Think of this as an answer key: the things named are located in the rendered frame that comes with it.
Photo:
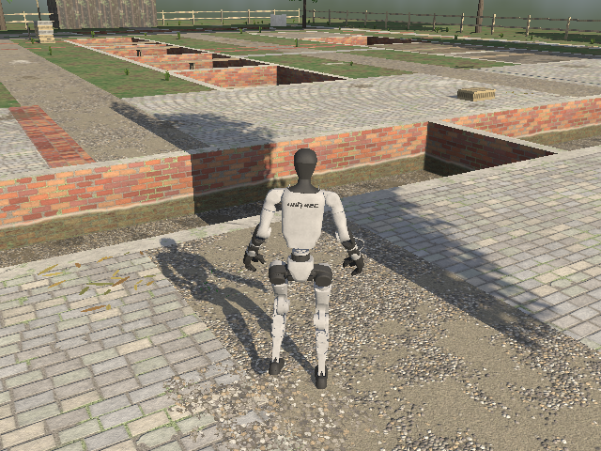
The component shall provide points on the robot right upper arm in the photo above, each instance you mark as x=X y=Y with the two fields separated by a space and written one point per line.
x=332 y=199

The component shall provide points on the robot right forearm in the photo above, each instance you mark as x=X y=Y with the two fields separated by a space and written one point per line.
x=351 y=247

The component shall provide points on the robot left hand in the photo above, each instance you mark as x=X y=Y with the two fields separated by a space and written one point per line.
x=247 y=261

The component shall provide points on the robot torso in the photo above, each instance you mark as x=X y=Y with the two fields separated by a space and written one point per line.
x=302 y=216

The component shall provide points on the robot left upper arm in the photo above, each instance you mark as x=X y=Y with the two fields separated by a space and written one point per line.
x=274 y=196

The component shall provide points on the robot right hand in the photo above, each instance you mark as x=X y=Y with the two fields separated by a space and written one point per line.
x=359 y=263

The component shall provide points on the robot left forearm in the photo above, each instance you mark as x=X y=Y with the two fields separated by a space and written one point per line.
x=254 y=244

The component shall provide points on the humanoid robot head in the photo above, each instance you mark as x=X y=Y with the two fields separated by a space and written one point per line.
x=305 y=163

